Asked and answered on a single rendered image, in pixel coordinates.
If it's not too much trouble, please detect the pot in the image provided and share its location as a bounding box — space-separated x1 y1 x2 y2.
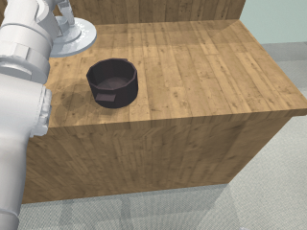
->
86 57 139 109

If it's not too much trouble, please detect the left robot forearm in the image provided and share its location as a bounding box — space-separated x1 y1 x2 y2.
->
0 0 59 84

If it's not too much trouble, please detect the knob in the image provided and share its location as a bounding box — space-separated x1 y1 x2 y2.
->
55 15 70 32

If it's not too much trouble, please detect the left robot hand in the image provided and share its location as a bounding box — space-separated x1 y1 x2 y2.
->
52 0 75 37

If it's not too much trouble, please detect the lid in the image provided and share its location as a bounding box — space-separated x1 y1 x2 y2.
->
49 17 97 58

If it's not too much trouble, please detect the table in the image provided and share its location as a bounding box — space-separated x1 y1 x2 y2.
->
0 0 307 204

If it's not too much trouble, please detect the robot left upper arm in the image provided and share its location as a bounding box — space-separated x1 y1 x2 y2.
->
0 73 52 230

